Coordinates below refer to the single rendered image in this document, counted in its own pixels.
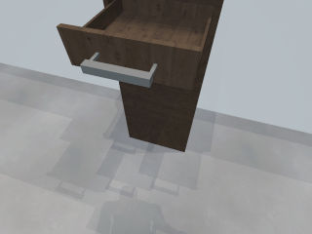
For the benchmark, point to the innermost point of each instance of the cabinet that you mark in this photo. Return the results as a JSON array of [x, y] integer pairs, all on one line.
[[163, 114]]

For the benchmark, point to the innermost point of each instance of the drawer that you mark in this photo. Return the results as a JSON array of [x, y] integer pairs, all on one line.
[[138, 33]]

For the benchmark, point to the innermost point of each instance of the handle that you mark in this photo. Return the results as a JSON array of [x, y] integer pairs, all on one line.
[[118, 73]]

